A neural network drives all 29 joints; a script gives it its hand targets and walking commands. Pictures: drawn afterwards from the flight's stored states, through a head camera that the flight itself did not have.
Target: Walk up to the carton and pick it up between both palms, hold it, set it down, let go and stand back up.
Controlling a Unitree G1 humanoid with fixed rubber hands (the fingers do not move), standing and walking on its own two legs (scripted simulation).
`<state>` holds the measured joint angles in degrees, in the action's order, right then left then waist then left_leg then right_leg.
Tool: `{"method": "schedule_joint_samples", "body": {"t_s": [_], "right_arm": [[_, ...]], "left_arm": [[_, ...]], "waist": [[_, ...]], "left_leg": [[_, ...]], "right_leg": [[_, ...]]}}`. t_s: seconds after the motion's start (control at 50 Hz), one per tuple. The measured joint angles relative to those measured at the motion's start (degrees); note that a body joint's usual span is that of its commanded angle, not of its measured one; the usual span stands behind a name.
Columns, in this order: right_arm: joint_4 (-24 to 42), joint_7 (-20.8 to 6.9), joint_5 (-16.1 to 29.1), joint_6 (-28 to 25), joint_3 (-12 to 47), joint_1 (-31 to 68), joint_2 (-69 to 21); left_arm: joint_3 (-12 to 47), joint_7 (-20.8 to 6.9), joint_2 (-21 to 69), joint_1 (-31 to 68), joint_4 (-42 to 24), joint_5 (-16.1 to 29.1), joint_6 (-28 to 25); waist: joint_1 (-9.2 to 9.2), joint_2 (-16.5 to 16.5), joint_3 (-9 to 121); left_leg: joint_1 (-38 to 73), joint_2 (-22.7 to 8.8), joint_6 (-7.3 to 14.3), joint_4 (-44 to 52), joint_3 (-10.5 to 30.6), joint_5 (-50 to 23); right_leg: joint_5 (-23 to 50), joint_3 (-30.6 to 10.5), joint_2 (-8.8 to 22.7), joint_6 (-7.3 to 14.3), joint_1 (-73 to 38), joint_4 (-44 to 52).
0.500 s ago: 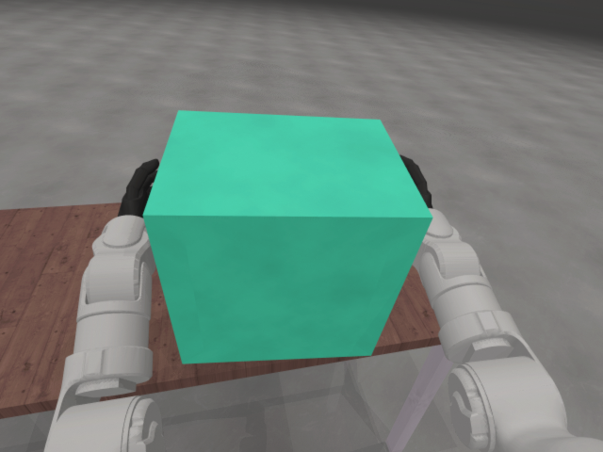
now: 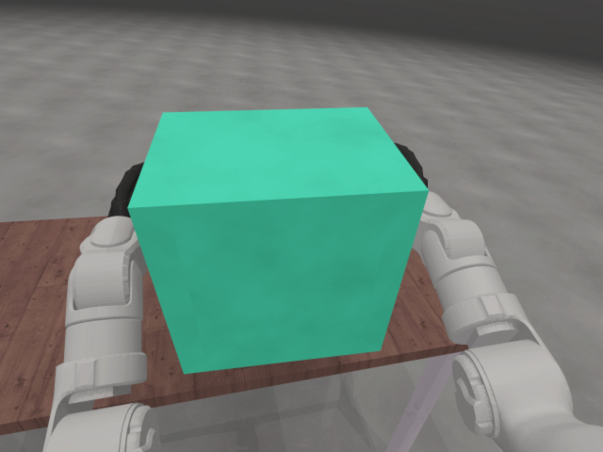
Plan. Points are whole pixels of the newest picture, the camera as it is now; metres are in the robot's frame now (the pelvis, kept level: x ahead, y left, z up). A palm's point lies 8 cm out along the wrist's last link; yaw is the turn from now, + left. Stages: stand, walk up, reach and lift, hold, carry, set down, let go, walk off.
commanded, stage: reach and lift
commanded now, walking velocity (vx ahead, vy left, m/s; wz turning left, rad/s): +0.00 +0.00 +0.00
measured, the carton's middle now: (277, 238) +0.37 +0.01 +0.18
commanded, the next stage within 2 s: hold in 0.40 s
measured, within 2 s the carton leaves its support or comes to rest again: neither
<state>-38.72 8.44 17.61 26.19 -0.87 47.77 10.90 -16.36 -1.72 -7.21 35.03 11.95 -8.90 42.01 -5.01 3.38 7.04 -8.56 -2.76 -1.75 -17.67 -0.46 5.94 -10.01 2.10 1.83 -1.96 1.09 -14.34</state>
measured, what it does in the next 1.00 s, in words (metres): stands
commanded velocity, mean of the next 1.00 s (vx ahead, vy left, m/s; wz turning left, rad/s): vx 0.00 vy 0.00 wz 0.00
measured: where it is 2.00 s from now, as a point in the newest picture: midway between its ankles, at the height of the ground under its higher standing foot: outside the picture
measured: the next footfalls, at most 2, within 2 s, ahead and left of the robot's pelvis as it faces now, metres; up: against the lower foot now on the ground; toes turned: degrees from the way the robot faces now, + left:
none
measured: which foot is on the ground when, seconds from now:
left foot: down 0.00-1.00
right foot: down 0.00-1.00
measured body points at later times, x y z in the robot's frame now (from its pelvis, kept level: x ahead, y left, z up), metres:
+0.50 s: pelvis +0.01 -0.01 +0.00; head -0.08 +0.00 +0.44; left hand +0.38 +0.18 +0.24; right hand +0.39 -0.19 +0.26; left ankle +0.04 +0.14 -0.75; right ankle -0.02 -0.14 -0.75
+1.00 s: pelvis -0.01 +0.00 +0.00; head -0.09 +0.01 +0.44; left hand +0.37 +0.17 +0.25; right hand +0.37 -0.19 +0.28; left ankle +0.04 +0.14 -0.75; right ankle -0.02 -0.14 -0.75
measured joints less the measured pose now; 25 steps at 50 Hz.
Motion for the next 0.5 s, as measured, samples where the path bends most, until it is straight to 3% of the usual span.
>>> {"method": "schedule_joint_samples", "body": {"t_s": [0.1,0.26,0.5], "right_arm": [[1.8,0.1,1.4,1.0,0.6,-0.3,1.1],[0.6,0.3,2.1,3.3,1.9,2.2,2.8],[-0.2,2.7,3.1,6.3,3.9,4.7,2.5]], "left_arm": [[0.5,0.9,0.5,-0.2,-2.2,0.3,1.5],[-1.1,1.0,1.5,2.0,-0.4,0.3,2.7],[-3.3,-1.9,-0.6,3.8,2.4,1.1,3.4]], "waist": [[-0.29,-0.9,0.2],[0.40,-2.8,0.9],[0.80,-2.8,2.1]], "left_leg": [[-0.6,-0.3,-0.1,-0.5,-0.2,0.3],[-0.1,-0.7,-0.4,0.2,-0.6,0.2],[0.8,-0.8,-0.8,0.6,0.4,0.3]], "right_leg": [[0.0,-0.5,-0.3,0.1,0.6,-0.1],[-0.1,-1.4,-0.8,0.4,0.9,-0.4],[-0.5,-1.0,-1.2,0.7,-0.1,-0.2]]}}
